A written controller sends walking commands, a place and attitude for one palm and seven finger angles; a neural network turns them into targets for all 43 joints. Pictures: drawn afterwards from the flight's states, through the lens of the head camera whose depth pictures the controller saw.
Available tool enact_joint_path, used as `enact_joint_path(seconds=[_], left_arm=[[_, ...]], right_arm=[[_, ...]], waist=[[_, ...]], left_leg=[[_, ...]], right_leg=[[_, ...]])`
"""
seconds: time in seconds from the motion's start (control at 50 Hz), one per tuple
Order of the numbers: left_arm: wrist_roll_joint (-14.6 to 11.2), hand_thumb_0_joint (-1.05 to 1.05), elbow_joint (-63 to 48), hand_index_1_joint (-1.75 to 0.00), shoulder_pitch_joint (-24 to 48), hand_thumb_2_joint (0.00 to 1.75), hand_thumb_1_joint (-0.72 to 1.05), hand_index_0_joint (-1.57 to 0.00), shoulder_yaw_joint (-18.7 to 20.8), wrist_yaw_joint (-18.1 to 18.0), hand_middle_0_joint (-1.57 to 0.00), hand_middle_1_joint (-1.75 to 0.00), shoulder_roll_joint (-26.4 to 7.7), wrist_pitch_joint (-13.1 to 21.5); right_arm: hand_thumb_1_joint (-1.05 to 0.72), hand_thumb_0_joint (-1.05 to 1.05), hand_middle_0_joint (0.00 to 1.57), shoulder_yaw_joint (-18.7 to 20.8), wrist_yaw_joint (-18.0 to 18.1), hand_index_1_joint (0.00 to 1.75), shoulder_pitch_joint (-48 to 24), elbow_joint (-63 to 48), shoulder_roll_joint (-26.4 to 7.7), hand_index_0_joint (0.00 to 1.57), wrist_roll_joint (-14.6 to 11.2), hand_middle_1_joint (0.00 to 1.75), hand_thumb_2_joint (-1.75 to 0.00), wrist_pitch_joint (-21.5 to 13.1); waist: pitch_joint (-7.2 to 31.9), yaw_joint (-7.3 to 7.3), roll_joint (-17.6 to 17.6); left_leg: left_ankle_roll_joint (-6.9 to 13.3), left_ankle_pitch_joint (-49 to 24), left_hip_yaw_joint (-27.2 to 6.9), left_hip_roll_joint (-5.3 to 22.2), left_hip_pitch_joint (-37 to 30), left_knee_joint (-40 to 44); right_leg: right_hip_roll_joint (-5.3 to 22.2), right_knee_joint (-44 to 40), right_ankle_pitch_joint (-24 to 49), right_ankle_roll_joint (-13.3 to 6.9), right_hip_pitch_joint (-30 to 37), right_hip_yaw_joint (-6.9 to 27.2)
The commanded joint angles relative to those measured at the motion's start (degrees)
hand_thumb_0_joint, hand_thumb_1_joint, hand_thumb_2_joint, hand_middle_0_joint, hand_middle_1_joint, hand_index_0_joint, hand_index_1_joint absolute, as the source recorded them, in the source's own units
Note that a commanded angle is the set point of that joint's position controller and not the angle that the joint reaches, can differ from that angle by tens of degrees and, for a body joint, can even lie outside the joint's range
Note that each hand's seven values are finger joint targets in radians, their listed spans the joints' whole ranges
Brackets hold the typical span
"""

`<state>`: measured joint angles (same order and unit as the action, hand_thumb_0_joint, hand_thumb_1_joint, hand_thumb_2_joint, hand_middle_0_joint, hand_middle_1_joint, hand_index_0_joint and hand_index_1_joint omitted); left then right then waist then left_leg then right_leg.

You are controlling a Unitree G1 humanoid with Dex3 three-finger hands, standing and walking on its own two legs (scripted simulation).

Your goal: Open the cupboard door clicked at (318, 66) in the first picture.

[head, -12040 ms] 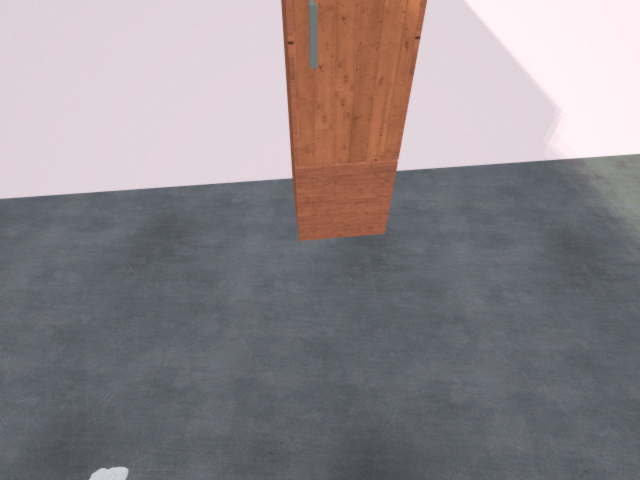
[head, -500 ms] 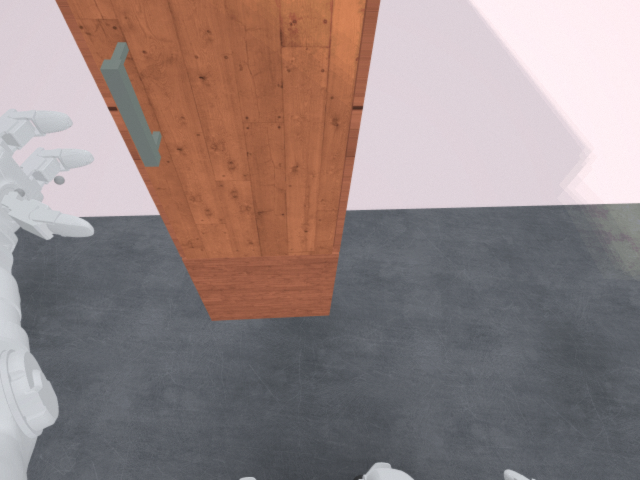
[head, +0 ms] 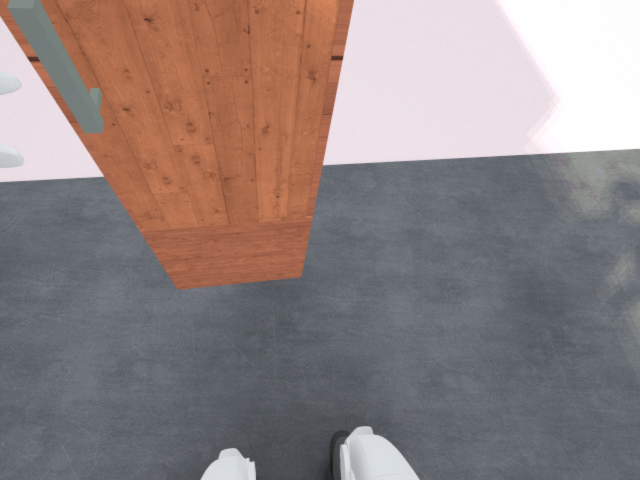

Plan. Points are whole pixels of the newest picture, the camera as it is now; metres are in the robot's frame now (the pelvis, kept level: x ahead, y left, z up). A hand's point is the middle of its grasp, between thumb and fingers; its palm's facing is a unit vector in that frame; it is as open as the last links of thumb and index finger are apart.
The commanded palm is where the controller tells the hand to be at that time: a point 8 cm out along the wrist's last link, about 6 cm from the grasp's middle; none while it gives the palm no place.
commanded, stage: move the hooked fingers beside the handle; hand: left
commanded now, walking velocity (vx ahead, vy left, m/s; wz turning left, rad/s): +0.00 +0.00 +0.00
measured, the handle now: (67, 61) +0.56 +0.24 +0.13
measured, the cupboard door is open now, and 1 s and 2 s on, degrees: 0 0 0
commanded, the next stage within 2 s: slide the fingers in behind the handle in 1.18 s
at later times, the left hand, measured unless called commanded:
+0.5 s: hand out of the picture +0.51 +0.31 +0.12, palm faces +0.06 -1.00 +0.01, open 14.0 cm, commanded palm +0.49 +0.34 +0.13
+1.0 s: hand out of the picture +0.51 +0.30 +0.13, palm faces +0.06 -1.00 +0.00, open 14.0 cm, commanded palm +0.50 +0.35 +0.12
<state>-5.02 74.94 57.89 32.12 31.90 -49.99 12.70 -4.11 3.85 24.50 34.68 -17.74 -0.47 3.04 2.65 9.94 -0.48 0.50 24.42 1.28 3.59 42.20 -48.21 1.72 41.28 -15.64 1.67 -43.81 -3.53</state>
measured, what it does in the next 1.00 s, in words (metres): stands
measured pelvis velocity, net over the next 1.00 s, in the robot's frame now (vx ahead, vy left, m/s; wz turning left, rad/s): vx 0.01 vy -0.01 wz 0.00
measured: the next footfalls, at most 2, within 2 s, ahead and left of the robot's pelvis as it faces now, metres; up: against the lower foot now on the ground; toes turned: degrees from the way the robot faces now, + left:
none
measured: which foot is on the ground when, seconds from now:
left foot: down 0.00-1.00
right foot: down 0.00-1.00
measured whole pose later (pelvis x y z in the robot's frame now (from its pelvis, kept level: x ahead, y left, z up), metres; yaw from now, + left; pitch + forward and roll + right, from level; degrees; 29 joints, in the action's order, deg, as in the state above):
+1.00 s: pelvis +0.01 -0.01 -0.01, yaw +0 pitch +21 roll -3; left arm -4.0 75.9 60.9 32.2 31.0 -51.8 12.6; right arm -4.6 3.0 23.2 32.9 -17.7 -0.5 5.7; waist 2.8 10.9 0.3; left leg -0.3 25.7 -0.1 4.5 45.7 -50.6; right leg 0.8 43.1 -16.9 1.0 -46.8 -4.6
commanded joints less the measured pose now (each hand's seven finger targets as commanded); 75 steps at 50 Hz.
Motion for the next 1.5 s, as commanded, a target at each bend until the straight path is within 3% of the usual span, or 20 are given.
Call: enact_joint_path(seconds=[0.0, 0.06, 0.1, 0.14, 0.18, 0.22, 0.36, 0.42, 0.46, 0.5, 0.54, 0.72, 0.86, 0.94, 0.96, 1.06, 1.24, 1.36, 1.4, 1.48], left_arm=[[-0.5, 0.0, -10.9, -1.2, 23.7, 0.3, -0.5, -0.3, 3.2, -0.7, -0.3, -1.2, -21.8, 3.4], [0.4, 0.0, -11.8, -1.2, 27.0, 0.3, -0.5, -0.3, 4.2, -0.4, -0.3, -1.2, -24.9, 3.6], [0.7, 0.0, -10.1, -1.2, 24.9, 0.3, -0.5, -0.3, 3.7, -0.3, -0.3, -1.2, -23.8, 3.1], [0.3, 0.0, -10.9, -1.2, 21.4, 0.3, -0.5, -0.3, 5.4, 0.3, -0.3, -1.2, -25.0, 3.2], [-0.1, 0.0, -11.9, -1.2, 20.1, 0.3, -0.5, -0.3, 3.4, 1.0, -0.3, -1.2, -21.7, 2.8], [-0.8, 0.0, -12.5, -1.2, 20.3, 0.3, -0.5, -0.3, 3.5, 1.1, -0.3, -1.2, -21.0, 2.4], [-1.7, 0.0, -18.8, -1.2, 21.3, 0.3, -0.5, -0.3, 4.3, -0.7, -0.3, -1.2, -19.9, 3.5], [-1.8, 0.0, -18.1, -1.2, 19.6, 0.3, -0.5, -0.3, 3.9, -1.5, -0.3, -1.2, -18.6, 3.4], [-1.8, 0.0, -20.4, -1.2, 19.7, 0.3, -0.5, -0.3, 3.8, -1.9, -0.3, -1.2, -18.3, 3.6], [-1.9, 0.0, -18.7, -1.2, 18.4, 0.3, -0.5, -0.3, 2.2, -2.2, -0.3, -1.2, -15.7, 3.1], [-2.3, 0.0, -16.8, -1.2, 18.4, 0.3, -0.5, -0.3, 3.3, -2.4, -0.3, -1.2, -17.1, 3.0], [-1.0, 0.0, -12.2, -1.2, 22.2, 0.3, -0.5, -0.3, 1.2, -2.3, -0.3, -1.2, -17.7, 3.5], [-0.5, 0.0, -13.1, -1.2, 26.5, 0.3, -0.5, -0.3, 1.3, -1.2, -0.3, -1.2, -20.0, 4.3], [-0.7, 0.0, -10.2, -1.2, 25.7, 0.3, -0.5, -0.3, 1.4, -1.0, -0.3, -1.2, -20.2, 3.3], [-0.5, 0.0, -10.9, -1.2, 25.8, 0.3, -0.5, -0.3, 3.9, -1.1, -0.3, -1.2, -23.6, 3.3], [0.3, 0.0, -14.7, -1.2, 24.2, 0.3, -0.5, -0.3, 5.1, -1.3, -0.3, -1.2, -25.4, 4.1], [-1.1, 0.0, -12.8, -1.2, 20.5, 0.3, -0.5, -0.3, 3.6, -0.4, -0.3, -1.2, -21.2, 3.2], [-2.1, 0.0, -16.8, -1.2, 22.1, 0.3, -0.5, -0.3, 0.7, -1.0, -0.3, -1.2, -15.8, 4.6], [-2.5, 0.0, -15.2, -1.2, 20.7, 0.3, -0.5, -0.3, 0.6, -1.5, -0.3, -1.2, -14.6, 3.9], [-1.7, 0.0, -17.1, -1.2, 22.3, 0.3, -0.5, -0.3, -1.2, -3.7, -0.3, -1.2, -12.1, 3.8]], right_arm=[[-0.9, 0.0, 0.2, 4.1, 0.7, 0.3, 10.3, -3.2, -11.4, 0.2, 0.2, 0.3, -0.9, 0.5], [-0.9, 0.0, 0.2, 3.8, 0.6, 0.3, 11.1, -3.2, -11.4, 0.2, 0.3, 0.3, -0.9, 1.3], [-0.9, 0.0, 0.2, 3.8, 0.3, 0.3, 11.7, -3.4, -11.4, 0.2, 0.5, 0.3, -0.9, 1.7], [-0.9, 0.0, 0.2, 4.0, 0.0, 0.3, 11.9, -4.1, -11.6, 0.2, 0.6, 0.3, -0.9, 2.1], [-0.9, 0.0, 0.2, 4.2, -0.6, 0.3, 12.0, -4.3, -11.2, 0.2, 0.5, 0.3, -0.9, 2.8], [-0.9, 0.0, 0.2, 4.4, -0.9, 0.3, 12.2, -4.4, -11.4, 0.2, 0.5, 0.3, -0.9, 3.3], [-0.9, 0.0, 0.2, 4.9, -1.6, 0.3, 12.0, -4.2, -10.9, 0.2, 0.8, 0.3, -0.9, 3.9], [-0.9, 0.0, 0.2, 5.1, -1.8, 0.3, 11.4, -4.3, -10.7, 0.2, 0.6, 0.3, -0.9, 3.9], [-0.9, 0.0, 0.2, 5.1, -1.8, 0.3, 10.9, -4.5, -10.4, 0.2, 0.5, 0.3, -0.9, 3.9], [-0.9, 0.0, 0.2, 5.0, -2.0, 0.3, 10.3, -4.4, -10.1, 0.2, 0.5, 0.3, -0.9, 3.8], [-0.9, 0.0, 0.2, 4.8, -1.6, 0.3, 10.0, -4.7, -10.5, 0.2, 0.3, 0.3, -0.9, 3.8], [-0.9, 0.0, 0.2, 4.0, -0.6, 0.3, 8.6, -4.9, -10.5, 0.2, -0.3, 0.3, -0.9, 3.0], [-0.9, 0.0, 0.2, 3.7, 0.2, 0.3, 9.8, -4.1, -10.6, 0.2, -0.1, 0.3, -0.9, 2.4], [-0.9, 0.0, 0.2, 3.4, 0.2, 0.3, 10.2, -3.7, -10.8, 0.2, 0.0, 0.3, -0.9, 2.4], [-0.9, 0.0, 0.2, 3.5, 0.2, 0.3, 10.4, -3.9, -11.1, 0.2, 0.0, 0.3, -0.9, 2.4], [-0.9, 0.0, 0.2, 3.8, -0.4, 0.3, 11.2, -4.6, -10.9, 0.2, 0.2, 0.3, -0.9, 2.9], [-0.9, 0.0, 0.2, 4.0, -0.8, 0.3, 11.2, -4.6, -11.2, 0.2, 0.2, 0.3, -0.9, 3.3], [-0.9, 0.0, 0.2, 4.5, -1.2, 0.3, 11.2, -3.7, -10.6, 0.2, 0.5, 0.3, -0.9, 3.4], [-0.9, 0.0, 0.2, 4.7, -1.1, 0.3, 11.2, -3.6, -10.7, 0.2, 0.5, 0.3, -0.9, 3.3], [-0.9, 0.0, 0.2, 4.7, -1.1, 0.3, 10.6, -3.6, -10.1, 0.2, 0.7, 0.3, -0.9, 2.8]], waist=[[26.3, -0.06, 10.5], [28.2, 0.13, 14.6], [27.5, 0.33, 12.6], [29.8, -1.11, 14.1], [29.7, -1.05, 15.7], [28.1, -0.42, 12.4], [30.6, -0.8, 16.8], [28.6, -0.68, 14.1], [30.6, -1.4, 17.5], [28.0, -0.98, 15.2], [26.6, -0.87, 10.9], [23.8, 0.99, 8.7], [29.1, 1.29, 12.7], [26.6, 1.75, 11.3], [28.2, 0.94, 10.7], [31.7, -0.4, 14.4], [25.6, 0.04, 12.4], [28.1, 0.46, 16.6], [26.2, 0.59, 12.3], [26.7, 0.5, 14.4]], left_leg=[[0.5, -25.6, -3.0, -1.9, -13.7, 4.7], [0.1, -28.1, -3.3, -1.8, -14.9, 3.9], [0.2, -29.0, -3.4, -1.6, -14.6, 3.6], [-0.2, -33.0, -3.6, -1.6, -15.8, 3.3], [-0.6, -35.9, -3.5, -1.2, -18.3, 2.8], [-0.1, -34.4, -3.6, -1.1, -17.1, 3.0], [-1.0, -40.6, -4.2, -0.7, -22.1, 2.0], [-0.4, -37.4, -3.8, -0.9, -19.8, 2.4], [-0.9, -40.7, -3.9, -0.9, -22.5, 2.2], [-0.6, -38.3, -3.6, -1.0, -21.0, 2.4], [0.3, -34.8, -3.5, -1.3, -17.2, 2.9], [1.1, -23.7, -2.1, -2.2, -10.8, 3.2], [0.9, -25.8, -2.9, -2.1, -13.1, 2.3], [1.1, -23.9, -2.6, -2.0, -10.9, 2.3], [1.1, -23.6, -2.7, -2.1, -9.8, 2.2], [0.8, -27.7, -2.7, -2.0, -12.5, 2.1], [0.9, -26.0, -2.9, -1.8, -12.5, 3.1], [-0.5, -32.2, -3.9, -1.1, -19.6, 2.4], [-0.2, -30.4, -4.1, -1.0, -17.7, 2.9], [-0.7, -31.5, -4.5, -0.9, -19.5, 3.2]], right_leg=[[-3.7, -1.0, 15.7, -2.4, 13.6, 0.9], [-3.8, -0.3, 16.9, -2.6, 12.9, 0.8], [-4.0, -0.3, 17.1, -2.5, 12.4, 0.4], [-4.2, 0.6, 19.2, -2.9, 13.3, 0.2], [-4.4, 0.2, 19.0, -2.6, 11.1, -0.1], [-4.6, -0.1, 18.7, -2.4, 11.1, -0.3], [-4.9, 0.4, 20.1, -2.7, 9.8, -0.5], [-4.8, 0.1, 20.1, -2.5, 11.3, -0.3], [-4.7, 0.4, 21.2, -2.7, 11.3, -0.3], [-4.8, 0.0, 20.4, -2.6, 11.1, -0.4], [-4.6, 0.1, 21.4, -2.6, 13.8, -0.1], [-3.9, -0.3, 18.9, -2.1, 15.0, 1.1], [-3.9, 0.5, 18.8, -2.2, 14.4, 1.3], [-4.0, 0.2, 17.8, -2.2, 13.8, 1.2], [-4.0, 0.4, 18.2, -2.1, 15.4, 1.3], [-4.2, 1.2, 20.2, -2.4, 15.9, 1.1], [-4.7, 0.2, 16.7, -2.6, 11.9, 0.2], [-4.9, 0.3, 16.0, -2.7, 8.1, -0.5], [-4.8, 0.0, 15.6, -2.5, 8.9, -0.6], [-4.6, 0.1, 14.6, -2.7, 7.9, -0.9]])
